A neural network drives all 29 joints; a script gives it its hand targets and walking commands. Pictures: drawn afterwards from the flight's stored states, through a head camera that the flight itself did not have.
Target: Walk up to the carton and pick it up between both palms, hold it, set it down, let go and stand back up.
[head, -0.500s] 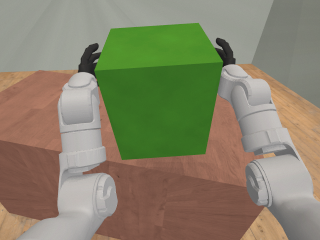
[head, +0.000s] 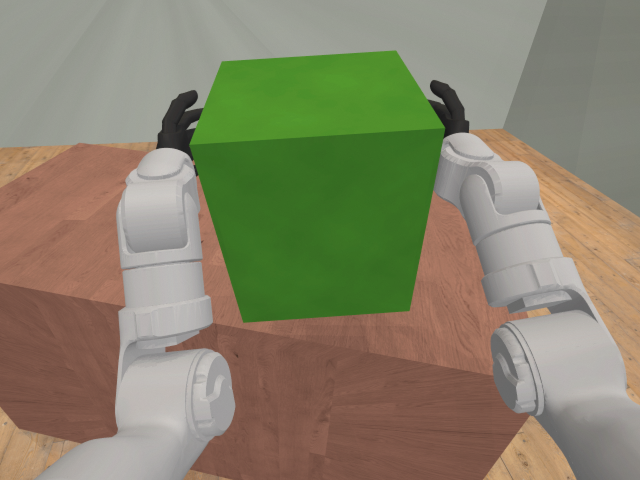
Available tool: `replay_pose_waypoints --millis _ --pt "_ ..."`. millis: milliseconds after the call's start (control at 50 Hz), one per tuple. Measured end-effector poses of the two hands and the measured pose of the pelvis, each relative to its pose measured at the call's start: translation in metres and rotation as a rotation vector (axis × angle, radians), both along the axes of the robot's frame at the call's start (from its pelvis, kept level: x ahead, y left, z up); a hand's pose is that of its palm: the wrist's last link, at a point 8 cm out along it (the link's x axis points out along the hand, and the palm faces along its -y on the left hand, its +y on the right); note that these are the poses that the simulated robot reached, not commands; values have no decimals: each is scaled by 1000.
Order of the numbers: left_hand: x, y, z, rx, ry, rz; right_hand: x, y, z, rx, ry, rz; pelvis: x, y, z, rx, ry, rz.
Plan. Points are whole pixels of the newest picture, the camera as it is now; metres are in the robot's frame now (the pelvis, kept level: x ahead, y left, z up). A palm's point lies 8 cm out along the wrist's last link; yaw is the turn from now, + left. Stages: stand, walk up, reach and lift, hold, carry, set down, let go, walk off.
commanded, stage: hold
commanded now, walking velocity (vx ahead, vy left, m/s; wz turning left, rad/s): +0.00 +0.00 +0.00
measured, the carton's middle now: (318, 189) +0.38 +0.01 +0.24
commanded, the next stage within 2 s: none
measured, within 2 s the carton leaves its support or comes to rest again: neither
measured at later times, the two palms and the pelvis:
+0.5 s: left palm (175, 163) +0.36 +0.17 +0.28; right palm (443, 151) +0.37 -0.13 +0.29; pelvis +0.01 +0.00 +0.00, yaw +0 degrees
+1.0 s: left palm (178, 162) +0.36 +0.17 +0.28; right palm (445, 148) +0.37 -0.13 +0.30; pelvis +0.00 +0.00 +0.00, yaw +0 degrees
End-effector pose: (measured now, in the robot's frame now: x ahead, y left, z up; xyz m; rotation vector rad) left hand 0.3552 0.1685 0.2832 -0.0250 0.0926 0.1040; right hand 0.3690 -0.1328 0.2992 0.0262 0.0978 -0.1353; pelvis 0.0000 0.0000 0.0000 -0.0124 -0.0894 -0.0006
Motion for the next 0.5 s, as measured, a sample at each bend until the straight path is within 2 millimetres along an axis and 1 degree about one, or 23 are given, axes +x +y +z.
replay_pose_waypoints --millis 120,200,380,500 --pt "4 1 -3 2 25 1 5 1 -4 6 25 -1 -1 -1 0 0 9 3" --pt "6 2 -1 10 4 5 7 2 -1 11 5 4 1 0 0 -1 19 6" --pt "6 2 -1 9 0 -6 5 2 -2 -2 1 -3 5 2 0 -1 13 4" --pt "5 3 -4 8 14 -4 5 3 -6 3 16 -3 5 3 0 0 3 0"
